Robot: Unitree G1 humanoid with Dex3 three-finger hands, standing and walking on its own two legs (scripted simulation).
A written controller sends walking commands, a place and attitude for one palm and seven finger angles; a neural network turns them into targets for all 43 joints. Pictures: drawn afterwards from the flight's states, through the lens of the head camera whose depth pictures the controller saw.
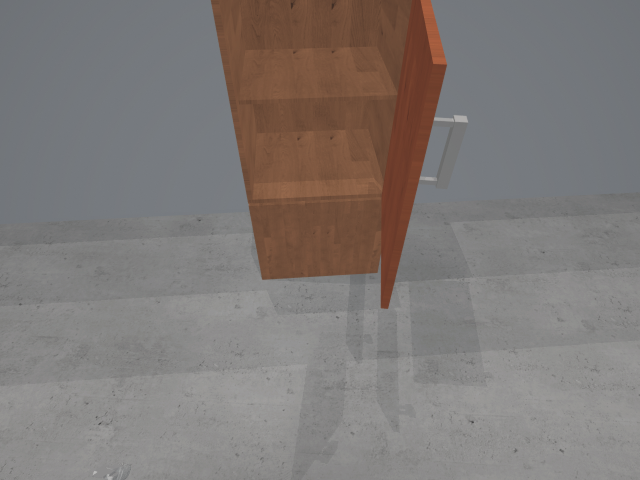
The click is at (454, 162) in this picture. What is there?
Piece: cupboard door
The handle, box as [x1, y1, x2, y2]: [418, 115, 467, 188]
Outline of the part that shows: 466,116 454,115 452,118 434,117 432,125 449,126 450,129 435,178 420,176 418,183 435,184 437,188 447,187 467,124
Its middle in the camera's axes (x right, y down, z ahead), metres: +0.20 -0.14 +0.66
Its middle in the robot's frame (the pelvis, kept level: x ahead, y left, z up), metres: +0.61 -0.17 +0.09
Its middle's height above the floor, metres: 0.86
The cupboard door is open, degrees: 79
